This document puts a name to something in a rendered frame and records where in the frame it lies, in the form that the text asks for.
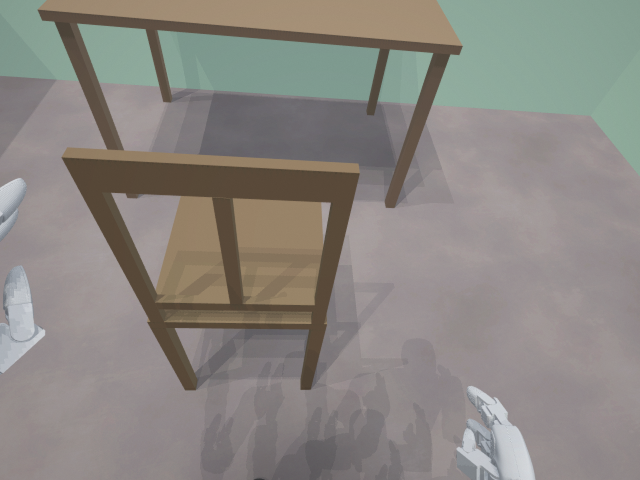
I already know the chair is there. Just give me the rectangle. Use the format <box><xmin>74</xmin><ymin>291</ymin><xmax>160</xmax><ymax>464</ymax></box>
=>
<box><xmin>61</xmin><ymin>147</ymin><xmax>360</xmax><ymax>390</ymax></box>

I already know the table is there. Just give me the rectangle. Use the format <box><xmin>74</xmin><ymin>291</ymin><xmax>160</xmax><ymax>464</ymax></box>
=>
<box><xmin>37</xmin><ymin>0</ymin><xmax>463</xmax><ymax>208</ymax></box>

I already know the left robot hand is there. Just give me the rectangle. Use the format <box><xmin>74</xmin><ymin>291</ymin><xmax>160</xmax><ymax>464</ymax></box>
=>
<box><xmin>0</xmin><ymin>178</ymin><xmax>45</xmax><ymax>375</ymax></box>

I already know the right robot hand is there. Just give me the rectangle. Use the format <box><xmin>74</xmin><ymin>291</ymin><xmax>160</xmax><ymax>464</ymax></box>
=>
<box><xmin>457</xmin><ymin>386</ymin><xmax>535</xmax><ymax>480</ymax></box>

